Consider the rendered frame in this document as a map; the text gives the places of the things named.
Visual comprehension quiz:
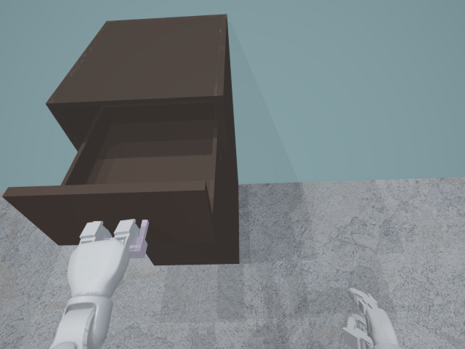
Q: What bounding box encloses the robot right hand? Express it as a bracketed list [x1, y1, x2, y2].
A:
[343, 288, 400, 349]

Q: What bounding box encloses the cabinet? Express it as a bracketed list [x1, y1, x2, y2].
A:
[46, 14, 239, 265]

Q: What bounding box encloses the handle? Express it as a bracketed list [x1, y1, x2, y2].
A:
[93, 220, 149, 258]

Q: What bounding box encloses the drawer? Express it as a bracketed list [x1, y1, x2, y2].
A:
[2, 100, 221, 246]

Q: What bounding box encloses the robot left hand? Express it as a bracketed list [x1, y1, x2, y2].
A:
[67, 219, 140, 299]

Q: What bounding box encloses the robot left forearm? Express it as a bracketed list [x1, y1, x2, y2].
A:
[49, 294, 113, 349]

